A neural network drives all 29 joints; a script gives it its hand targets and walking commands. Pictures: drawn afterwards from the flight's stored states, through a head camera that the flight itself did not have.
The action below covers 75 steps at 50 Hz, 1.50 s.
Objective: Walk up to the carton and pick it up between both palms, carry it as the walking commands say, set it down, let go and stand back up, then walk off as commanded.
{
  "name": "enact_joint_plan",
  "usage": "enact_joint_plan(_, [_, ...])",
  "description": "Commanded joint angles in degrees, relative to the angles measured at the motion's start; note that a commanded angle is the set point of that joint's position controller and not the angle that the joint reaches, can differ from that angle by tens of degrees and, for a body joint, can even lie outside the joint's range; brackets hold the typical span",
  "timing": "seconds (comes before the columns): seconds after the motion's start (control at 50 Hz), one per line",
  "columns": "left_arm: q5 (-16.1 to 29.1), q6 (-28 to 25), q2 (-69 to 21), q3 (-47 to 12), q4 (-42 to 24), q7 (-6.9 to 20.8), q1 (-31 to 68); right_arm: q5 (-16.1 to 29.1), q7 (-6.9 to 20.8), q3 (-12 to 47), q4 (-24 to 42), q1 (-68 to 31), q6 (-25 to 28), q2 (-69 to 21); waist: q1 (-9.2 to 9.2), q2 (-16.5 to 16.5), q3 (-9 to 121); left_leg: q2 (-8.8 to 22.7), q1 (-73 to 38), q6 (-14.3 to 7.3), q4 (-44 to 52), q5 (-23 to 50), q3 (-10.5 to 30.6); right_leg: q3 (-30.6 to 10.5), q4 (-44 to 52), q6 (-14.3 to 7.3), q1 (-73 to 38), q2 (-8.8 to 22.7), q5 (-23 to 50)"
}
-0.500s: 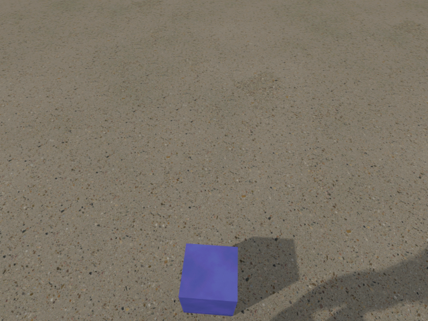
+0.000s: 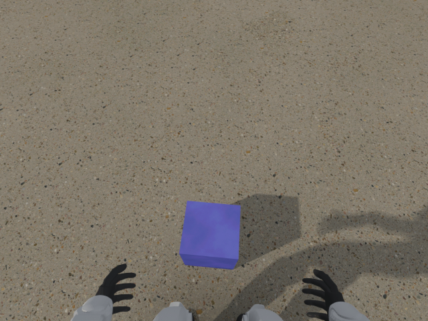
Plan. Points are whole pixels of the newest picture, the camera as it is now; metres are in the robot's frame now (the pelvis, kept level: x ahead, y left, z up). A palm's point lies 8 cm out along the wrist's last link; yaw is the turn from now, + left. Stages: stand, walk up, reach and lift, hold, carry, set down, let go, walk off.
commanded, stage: reach and lift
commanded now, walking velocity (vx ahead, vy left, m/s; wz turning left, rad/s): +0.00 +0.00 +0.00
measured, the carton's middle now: (211, 236) +0.42 +0.02 -0.62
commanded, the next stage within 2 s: none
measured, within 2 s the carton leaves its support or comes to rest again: neither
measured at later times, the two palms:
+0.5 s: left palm (120, 245) +0.28 +0.22 -0.14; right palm (313, 255) +0.26 -0.21 -0.15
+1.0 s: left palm (139, 191) +0.43 +0.21 -0.18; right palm (292, 202) +0.41 -0.19 -0.19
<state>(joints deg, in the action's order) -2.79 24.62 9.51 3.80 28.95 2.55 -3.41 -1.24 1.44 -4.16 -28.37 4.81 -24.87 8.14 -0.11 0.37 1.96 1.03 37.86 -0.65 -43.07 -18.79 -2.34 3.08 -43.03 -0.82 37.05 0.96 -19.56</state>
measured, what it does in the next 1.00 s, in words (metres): lowers itself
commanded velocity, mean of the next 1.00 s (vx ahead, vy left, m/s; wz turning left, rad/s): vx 0.00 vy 0.00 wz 0.00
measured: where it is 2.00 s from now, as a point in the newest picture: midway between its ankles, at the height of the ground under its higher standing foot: outside the picture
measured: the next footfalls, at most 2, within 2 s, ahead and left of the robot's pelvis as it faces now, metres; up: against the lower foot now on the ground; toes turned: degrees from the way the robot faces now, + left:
none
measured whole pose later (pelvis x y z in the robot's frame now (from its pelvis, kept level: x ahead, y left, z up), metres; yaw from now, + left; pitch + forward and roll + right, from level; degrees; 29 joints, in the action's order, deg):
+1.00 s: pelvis -0.07 +0.01 -0.09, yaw -1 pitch +40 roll +0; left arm 3.4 6.4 18.4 13.9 55.9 0.5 60.0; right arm 4.0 -5.3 -14.5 -49.5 -56.0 -7.3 11.6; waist 1.4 0.2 3.0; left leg 1.2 86.0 -1.9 -63.8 -18.2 -3.1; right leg 1.9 -64.1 -0.3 85.6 1.6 -18.9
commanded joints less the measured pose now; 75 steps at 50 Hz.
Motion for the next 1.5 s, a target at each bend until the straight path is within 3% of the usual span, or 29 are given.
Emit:
enact_joint_plan(0.0, [-0.4, -3.5, 6.0, 2.3, -5.9, 0.3, 6.5, 0.5, -0.4, -2.5, 6.2, -5.6, 3.4, 5.4, -0.17, 0.5, 19.2, -2.6, -7.5, 0.1, -3.6, 18.4, 3.9, -4.3, -2.6, -0.1, -4.2, -2.3, 19.1])
enact_joint_plan(0.1, [1.0, -1.9, 6.8, 2.4, -6.4, 0.2, 10.2, 2.7, -1.9, -2.3, 6.3, -8.7, 2.0, 5.5, -0.47, -0.7, 19.4, -2.9, -4.8, 0.1, -6.1, 10.8, 2.9, -3.8, -5.2, 0.5, -0.1, -2.8, 11.2])
enact_joint_plan(0.22, [2.3, 0.4, 8.7, 4.2, -3.7, 0.8, 24.3, 3.3, -2.8, -3.0, 4.9, -22.2, -0.6, 5.5, -0.56, -0.8, 15.1, -2.2, 0.5, 0.1, -6.5, -4.2, 2.3, -4.1, -5.5, 0.4, 4.2, -2.1, -4.2])
enact_joint_plan(0.34, [3.6, 0.5, 10.6, 5.9, 3.3, 1.0, 38.1, 3.4, -4.1, -4.5, 0.0, -36.3, -1.3, 6.4, 0.14, -0.6, 14.4, -1.8, 4.2, 0.2, -7.4, -8.8, 2.7, -3.7, -6.9, 0.7, 6.4, -1.9, -8.1])
enact_joint_plan(0.5, [5.0, -3.9, 11.3, 6.9, 11.5, -0.5, 53.2, 3.5, -5.4, -6.9, -8.8, -51.4, 3.1, 6.9, 0.9, -1.8, 24.4, -2.5, 7.3, 0.2, -8.9, -5.1, 2.3, -2.7, -9.5, 0.8, 10.5, -2.7, -3.2])
enact_joint_plan(0.66, [5.0, -10.5, 14.1, 8.9, 15.8, -2.1, 64.1, 3.3, -7.0, -9.0, -11.6, -62.1, 9.7, 7.8, 0.8, -0.7, 38.9, -3.9, 11.4, 0.3, -12.6, 0.8, 1.5, -2.4, -13.2, 1.7, 14.7, -3.8, 2.4])
enact_joint_plan(0.84, [6.3, -17.9, 15.9, 9.9, 21.0, -2.4, 72.8, 5.7, -7.4, -9.4, -15.2, -69.6, 16.9, 8.4, 1.04, -1.8, 50.1, -4.7, 13.6, -0.1, -16.4, 14.6, 3.3, -3.2, -17.0, 2.1, 21.1, -4.4, 13.9])
enact_joint_plan(0.94, [6.3, -19.7, 15.9, 10.8, 21.7, -2.1, 76.5, 5.3, -6.9, -11.0, -15.6, -72.6, 19.0, 9.5, 1.07, -2.9, 55.1, -4.6, 13.1, -0.1, -17.6, 22.2, 4.8, -3.3, -17.4, 2.2, 26.6, -4.8, 18.3])
enact_joint_plan(1.06, [4.2, -20.1, 13.6, 12.4, 18.1, -1.3, 73.2, 3.5, -5.1, -13.4, -13.6, -69.9, 20.1, 9.3, 0.87, -2.7, 61.2, -4.2, 10.2, 0.4, -17.3, 29.9, 5.3, -2.6, -16.7, 2.0, 27.8, -5.3, 24.5])
enact_joint_plan(1.16, [2.2, -20.6, 12.7, 14.2, 14.9, -0.7, 73.6, 2.1, -4.1, -15.0, -11.3, -70.1, 20.6, 8.0, 0.63, -1.9, 61.0, -4.1, 16.0, 0.7, -18.0, 27.2, 4.8, -2.7, -18.2, 2.3, 28.3, -4.9, 25.0])
enact_joint_plan(1.34, [1.3, -20.6, 12.8, 15.0, 22.1, -0.6, 76.2, 0.8, -5.2, -16.1, -17.6, -72.7, 20.5, 6.8, 1.2, -2.2, 50.1, -5.1, 34.7, 0.9, -28.4, 10.1, 3.1, -2.3, -28.6, 3.0, 42.3, -4.9, 9.9])
enact_joint_plan(1.48, [5.1, -20.5, 16.4, 12.0, 20.3, -2.5, 78.1, 4.5, -7.5, -12.9, -14.8, -74.4, 20.4, 8.9, 0.97, -2.1, 62.3, -5.4, 38.2, 1.3, -39.0, 13.7, 1.6, -1.1, -39.3, 3.3, 43.5, -5.1, 13.5])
